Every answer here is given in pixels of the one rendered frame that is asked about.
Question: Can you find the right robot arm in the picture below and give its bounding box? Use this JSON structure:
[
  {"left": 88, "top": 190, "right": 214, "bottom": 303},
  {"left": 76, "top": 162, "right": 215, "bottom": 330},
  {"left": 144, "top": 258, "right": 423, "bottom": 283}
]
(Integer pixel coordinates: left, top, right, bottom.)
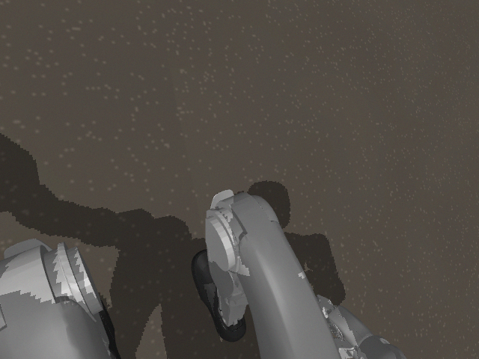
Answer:
[{"left": 357, "top": 335, "right": 407, "bottom": 359}]

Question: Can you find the left robot foot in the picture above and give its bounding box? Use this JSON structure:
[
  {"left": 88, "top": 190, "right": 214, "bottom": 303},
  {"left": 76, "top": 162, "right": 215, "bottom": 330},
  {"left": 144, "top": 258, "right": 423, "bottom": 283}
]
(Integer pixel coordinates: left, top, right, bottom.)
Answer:
[{"left": 99, "top": 299, "right": 121, "bottom": 359}]

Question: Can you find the right robot hand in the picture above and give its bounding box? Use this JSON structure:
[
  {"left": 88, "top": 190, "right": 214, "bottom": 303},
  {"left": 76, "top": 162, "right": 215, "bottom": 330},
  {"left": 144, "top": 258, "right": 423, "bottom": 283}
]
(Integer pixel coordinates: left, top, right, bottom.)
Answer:
[{"left": 317, "top": 295, "right": 373, "bottom": 359}]

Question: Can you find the right robot foot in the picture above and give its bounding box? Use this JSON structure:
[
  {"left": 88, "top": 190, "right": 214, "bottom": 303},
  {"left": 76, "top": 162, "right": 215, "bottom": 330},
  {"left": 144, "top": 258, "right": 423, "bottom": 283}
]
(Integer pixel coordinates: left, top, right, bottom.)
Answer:
[{"left": 192, "top": 249, "right": 246, "bottom": 342}]

